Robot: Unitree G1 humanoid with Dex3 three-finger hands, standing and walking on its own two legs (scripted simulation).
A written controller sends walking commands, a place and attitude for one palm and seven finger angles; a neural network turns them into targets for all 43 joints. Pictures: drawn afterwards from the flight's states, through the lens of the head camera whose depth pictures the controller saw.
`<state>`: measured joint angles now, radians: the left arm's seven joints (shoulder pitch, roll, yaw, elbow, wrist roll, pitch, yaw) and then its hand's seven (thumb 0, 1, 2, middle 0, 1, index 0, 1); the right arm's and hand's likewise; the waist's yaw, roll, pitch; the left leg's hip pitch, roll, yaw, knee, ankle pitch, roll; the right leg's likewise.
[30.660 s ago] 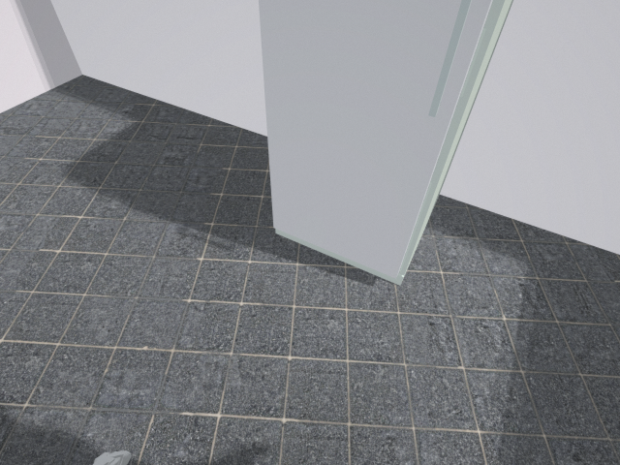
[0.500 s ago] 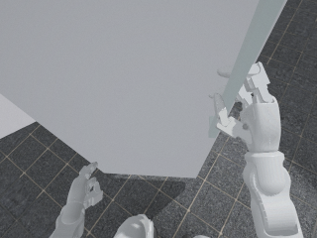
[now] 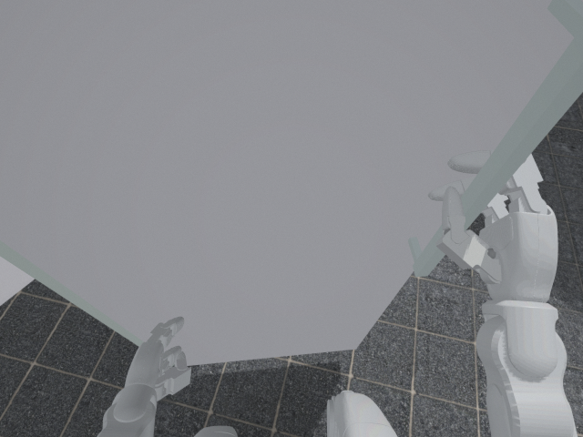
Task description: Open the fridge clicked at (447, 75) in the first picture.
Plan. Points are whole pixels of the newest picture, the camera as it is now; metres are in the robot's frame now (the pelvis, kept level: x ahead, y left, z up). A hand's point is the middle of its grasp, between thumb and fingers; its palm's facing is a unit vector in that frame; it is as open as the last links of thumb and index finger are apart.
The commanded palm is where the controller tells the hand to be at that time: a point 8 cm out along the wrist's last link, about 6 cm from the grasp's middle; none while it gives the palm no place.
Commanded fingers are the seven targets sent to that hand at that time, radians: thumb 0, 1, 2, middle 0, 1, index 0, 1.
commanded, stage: walk backward, drawing the door open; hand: right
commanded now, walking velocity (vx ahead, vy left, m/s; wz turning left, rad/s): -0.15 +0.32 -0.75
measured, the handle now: (468, 184) +0.35 -0.14 +0.19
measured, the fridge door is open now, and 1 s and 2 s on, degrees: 46 62 59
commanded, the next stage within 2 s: stop walking and hold the door back in 0.62 s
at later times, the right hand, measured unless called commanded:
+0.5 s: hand (456, 302) +0.23 -0.11 +0.18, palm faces +0.35 +0.92 -0.17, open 5.9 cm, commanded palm +0.18 -0.15 +0.15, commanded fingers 0.00 -0.90 -0.90 0.45 1.40 0.45 1.40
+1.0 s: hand (469, 370) +0.18 -0.11 +0.18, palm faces +0.41 +0.91 -0.03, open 6.1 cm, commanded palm +0.15 -0.14 +0.15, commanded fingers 0.00 -0.90 -0.90 0.45 1.40 0.45 1.40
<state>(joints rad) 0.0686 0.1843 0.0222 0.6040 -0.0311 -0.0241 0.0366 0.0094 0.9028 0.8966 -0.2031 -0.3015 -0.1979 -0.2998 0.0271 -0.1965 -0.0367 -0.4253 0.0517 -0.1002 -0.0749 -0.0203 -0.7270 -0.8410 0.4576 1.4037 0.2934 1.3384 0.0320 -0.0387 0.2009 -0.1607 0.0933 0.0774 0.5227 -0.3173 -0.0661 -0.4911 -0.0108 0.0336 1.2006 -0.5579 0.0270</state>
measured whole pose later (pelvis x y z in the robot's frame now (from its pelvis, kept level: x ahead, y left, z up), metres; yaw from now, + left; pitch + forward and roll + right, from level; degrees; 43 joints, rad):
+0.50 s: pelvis -0.01 +0.12 +0.03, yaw -12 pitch -2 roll +7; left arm 0.15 0.11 -0.08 0.56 -0.02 -0.04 0.05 0.01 0.90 0.90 -0.20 -0.30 -0.24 -0.32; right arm 0.08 -0.29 -0.06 -0.44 0.06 -0.05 -0.11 -0.01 -0.71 -0.83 0.46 1.40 0.33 1.33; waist -0.04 -0.07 0.20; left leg -0.41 0.06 0.03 0.88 -0.44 -0.03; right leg -0.20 -0.17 0.09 0.39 -0.16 0.06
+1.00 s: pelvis -0.08 +0.13 +0.01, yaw -20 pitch -3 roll +5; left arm 0.21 0.20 0.04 0.70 -0.01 -0.07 0.08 0.01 0.91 0.90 -0.19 -0.30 -0.20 -0.30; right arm -0.15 -0.21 0.00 -0.14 0.01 -0.14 -0.12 -0.03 -0.63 -0.78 0.47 1.51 0.40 1.31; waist 0.00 0.03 0.11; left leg -0.37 0.02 0.03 0.98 -0.40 -0.02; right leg -0.16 0.02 -0.02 0.51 -0.30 -0.10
